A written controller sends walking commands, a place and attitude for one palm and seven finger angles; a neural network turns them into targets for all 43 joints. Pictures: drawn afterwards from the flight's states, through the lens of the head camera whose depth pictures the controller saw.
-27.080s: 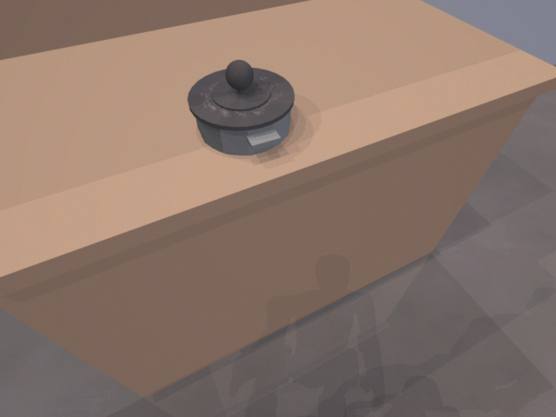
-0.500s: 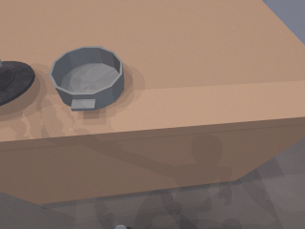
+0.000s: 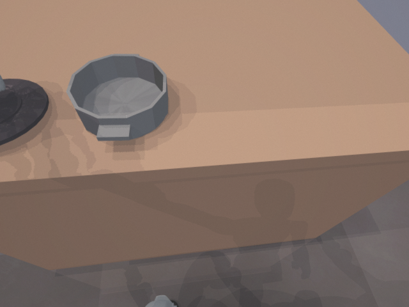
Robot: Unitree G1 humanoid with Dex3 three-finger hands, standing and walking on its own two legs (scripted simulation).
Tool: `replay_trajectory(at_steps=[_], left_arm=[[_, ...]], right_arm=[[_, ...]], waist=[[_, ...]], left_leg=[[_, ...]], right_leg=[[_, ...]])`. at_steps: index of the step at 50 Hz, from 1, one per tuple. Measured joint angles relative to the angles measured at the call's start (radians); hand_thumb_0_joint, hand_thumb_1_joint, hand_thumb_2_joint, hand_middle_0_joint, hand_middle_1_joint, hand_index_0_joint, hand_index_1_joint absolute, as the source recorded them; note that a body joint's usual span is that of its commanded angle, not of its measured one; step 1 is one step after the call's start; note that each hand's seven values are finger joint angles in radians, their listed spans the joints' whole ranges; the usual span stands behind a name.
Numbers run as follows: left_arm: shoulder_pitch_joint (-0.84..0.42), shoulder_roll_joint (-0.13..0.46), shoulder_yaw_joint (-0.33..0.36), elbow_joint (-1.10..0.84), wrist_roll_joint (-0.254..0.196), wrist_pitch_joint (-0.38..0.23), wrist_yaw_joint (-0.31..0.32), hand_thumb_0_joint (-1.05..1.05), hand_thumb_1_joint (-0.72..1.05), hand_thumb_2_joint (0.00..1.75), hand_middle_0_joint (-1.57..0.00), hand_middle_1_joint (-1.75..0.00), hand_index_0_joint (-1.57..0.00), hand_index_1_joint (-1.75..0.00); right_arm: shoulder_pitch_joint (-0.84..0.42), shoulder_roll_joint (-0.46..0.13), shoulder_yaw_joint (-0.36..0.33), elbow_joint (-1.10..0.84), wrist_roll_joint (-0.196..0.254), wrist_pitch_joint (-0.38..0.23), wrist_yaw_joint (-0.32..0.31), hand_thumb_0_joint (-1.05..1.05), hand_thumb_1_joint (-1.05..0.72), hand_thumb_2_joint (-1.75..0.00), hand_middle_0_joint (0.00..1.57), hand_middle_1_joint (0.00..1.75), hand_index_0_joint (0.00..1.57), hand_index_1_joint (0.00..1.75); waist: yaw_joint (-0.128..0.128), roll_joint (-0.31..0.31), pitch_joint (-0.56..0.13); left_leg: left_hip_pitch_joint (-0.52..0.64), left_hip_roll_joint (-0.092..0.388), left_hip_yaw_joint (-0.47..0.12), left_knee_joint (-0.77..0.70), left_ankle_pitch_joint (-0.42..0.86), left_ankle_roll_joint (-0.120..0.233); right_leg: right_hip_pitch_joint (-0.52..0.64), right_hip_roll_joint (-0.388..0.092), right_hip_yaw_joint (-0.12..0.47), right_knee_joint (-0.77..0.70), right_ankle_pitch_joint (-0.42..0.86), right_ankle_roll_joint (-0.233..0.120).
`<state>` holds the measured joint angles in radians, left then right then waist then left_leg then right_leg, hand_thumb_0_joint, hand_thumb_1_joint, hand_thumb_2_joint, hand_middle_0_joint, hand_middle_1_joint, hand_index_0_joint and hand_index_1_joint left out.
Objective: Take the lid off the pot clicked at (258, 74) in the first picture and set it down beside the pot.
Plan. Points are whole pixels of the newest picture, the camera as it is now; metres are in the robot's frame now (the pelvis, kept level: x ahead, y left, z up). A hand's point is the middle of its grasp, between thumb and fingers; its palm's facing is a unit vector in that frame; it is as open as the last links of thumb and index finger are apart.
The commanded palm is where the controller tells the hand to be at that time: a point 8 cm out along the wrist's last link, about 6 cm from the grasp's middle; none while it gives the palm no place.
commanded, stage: lower the lid onto the table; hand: left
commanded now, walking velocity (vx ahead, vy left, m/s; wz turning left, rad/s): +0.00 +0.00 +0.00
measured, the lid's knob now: out of the picture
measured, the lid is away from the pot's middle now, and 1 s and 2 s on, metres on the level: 0.24 0.24 0.24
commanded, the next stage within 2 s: open the fingers wide in 0.06 s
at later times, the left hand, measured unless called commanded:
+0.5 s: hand out of the picture +0.44 +0.36 +0.16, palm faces -0.33 -0.15 -0.93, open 7.6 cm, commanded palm +0.46 +0.36 +0.21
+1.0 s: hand out of the picture +0.45 +0.37 +0.15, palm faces -0.37 -0.13 -0.92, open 9.9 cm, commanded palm +0.47 +0.36 +0.21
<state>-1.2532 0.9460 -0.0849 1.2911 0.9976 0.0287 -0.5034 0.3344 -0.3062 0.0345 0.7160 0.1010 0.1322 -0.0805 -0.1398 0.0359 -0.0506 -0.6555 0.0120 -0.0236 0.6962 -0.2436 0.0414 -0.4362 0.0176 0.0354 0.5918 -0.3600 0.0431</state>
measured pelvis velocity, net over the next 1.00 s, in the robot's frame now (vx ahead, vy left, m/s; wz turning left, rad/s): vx -0.01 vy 0.01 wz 0.00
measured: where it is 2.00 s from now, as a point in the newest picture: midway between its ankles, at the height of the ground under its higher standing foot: outside the picture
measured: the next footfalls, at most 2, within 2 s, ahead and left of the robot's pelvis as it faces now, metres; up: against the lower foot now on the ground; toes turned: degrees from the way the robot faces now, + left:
none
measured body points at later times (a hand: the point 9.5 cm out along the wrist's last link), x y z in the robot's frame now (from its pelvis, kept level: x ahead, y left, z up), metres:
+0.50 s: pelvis -0.01 +0.00 -0.01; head +0.06 +0.02 +0.44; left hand +0.45 +0.37 +0.21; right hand +0.03 -0.28 -0.12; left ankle +0.05 +0.09 -0.72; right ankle -0.05 -0.16 -0.72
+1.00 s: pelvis -0.01 +0.01 -0.01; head +0.07 +0.03 +0.43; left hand +0.46 +0.37 +0.20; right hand +0.03 -0.27 -0.12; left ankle +0.05 +0.09 -0.72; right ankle -0.05 -0.16 -0.72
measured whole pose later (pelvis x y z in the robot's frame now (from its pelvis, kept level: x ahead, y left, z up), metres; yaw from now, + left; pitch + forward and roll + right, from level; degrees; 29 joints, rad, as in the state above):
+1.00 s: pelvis -0.01 +0.01 -0.01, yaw +0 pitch +12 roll -4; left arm -1.10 0.94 -0.02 1.08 0.99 -0.09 -0.48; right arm 0.31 -0.29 0.03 0.68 0.11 0.21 -0.08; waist -0.11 0.03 -0.05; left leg -0.72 0.01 -0.03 0.76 -0.26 0.05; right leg -0.49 0.02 0.03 0.65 -0.38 0.04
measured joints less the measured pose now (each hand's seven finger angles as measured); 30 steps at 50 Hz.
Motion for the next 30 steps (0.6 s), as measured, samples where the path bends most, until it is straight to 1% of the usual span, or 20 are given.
replay_trajectory(at_steps=[8,9,11,13,16,21,30], left_arm=[[-0.003,-0.002,-0.009,0.008,-0.001,-0.002,0.001,0.02,0.21,0.82,-0.64,-0.92,-0.68,-0.93],[0.014,-0.001,0.010,-0.009,0.003,-0.005,0.001,0.02,0.21,0.83,-0.65,-0.92,-0.68,-0.93],[0.080,0.003,0.059,-0.076,0.007,-0.035,0.008,0.01,0.21,0.84,-0.65,-0.92,-0.67,-0.92],[0.128,0.001,0.074,-0.130,0.004,-0.060,0.024,0.00,0.22,0.86,-0.65,-0.91,-0.66,-0.92],[0.159,-0.002,0.095,-0.169,0.000,-0.090,0.038,-0.02,0.23,0.87,-0.64,-0.90,-0.64,-0.91],[0.168,-0.008,0.101,-0.194,-0.009,-0.112,0.044,-0.03,0.25,0.88,-0.62,-0.90,-0.62,-0.89],[0.143,-0.017,0.071,-0.185,-0.011,-0.112,0.040,-0.03,0.26,0.89,-0.62,-0.87,-0.61,-0.86]], right_arm=[[-0.001,0.003,0.004,0.004,0.002,0.003,-0.001,0.00,-0.91,-0.90,0.21,0.30,0.21,0.30],[0.003,0.003,0.000,-0.004,0.002,0.008,0.001,0.00,-0.91,-0.90,0.21,0.30,0.21,0.30],[0.010,0.004,-0.009,-0.023,-0.001,0.023,0.005,0.00,-0.91,-0.90,0.21,0.30,0.21,0.30],[0.011,0.007,-0.014,-0.030,-0.001,0.038,0.006,0.00,-0.91,-0.90,0.21,0.30,0.21,0.30],[0.000,0.012,-0.016,-0.033,0.002,0.061,0.007,0.00,-0.91,-0.90,0.21,0.30,0.21,0.30],[-0.026,0.016,-0.013,-0.041,0.007,0.078,0.006,0.01,-0.91,-0.90,0.21,0.30,0.21,0.30],[-0.062,0.014,-0.005,-0.055,0.010,0.075,0.004,0.00,-0.91,-0.90,0.21,0.30,0.21,0.30]], waist=[[-0.002,-0.003,0.000],[-0.001,-0.001,-0.002],[0.003,0.003,-0.009],[0.011,0.003,-0.009],[0.017,0.003,-0.007],[0.024,-0.001,-0.002],[0.029,-0.003,0.000]], left_leg=[[-0.020,0.000,0.000,0.016,-0.001,0.001],[-0.022,0.000,0.001,0.017,-0.001,0.002],[-0.026,0.001,0.005,0.020,-0.002,0.002],[-0.026,0.002,0.008,0.024,-0.003,0.002],[-0.030,0.002,0.004,0.031,-0.005,0.002],[-0.033,0.001,-0.003,0.041,-0.005,0.002],[-0.043,-0.001,-0.007,0.052,-0.007,0.003]], right_leg=[[-0.023,0.000,0.000,0.024,-0.005,0.002],[-0.026,0.001,0.001,0.026,-0.006,0.000],[-0.033,0.001,0.005,0.032,-0.007,-0.003],[-0.035,0.002,0.008,0.038,-0.009,-0.003],[-0.036,0.003,0.004,0.045,-0.012,-0.002],[-0.037,0.004,-0.002,0.052,-0.014,-0.004],[-0.044,0.003,-0.006,0.063,-0.017,-0.004]])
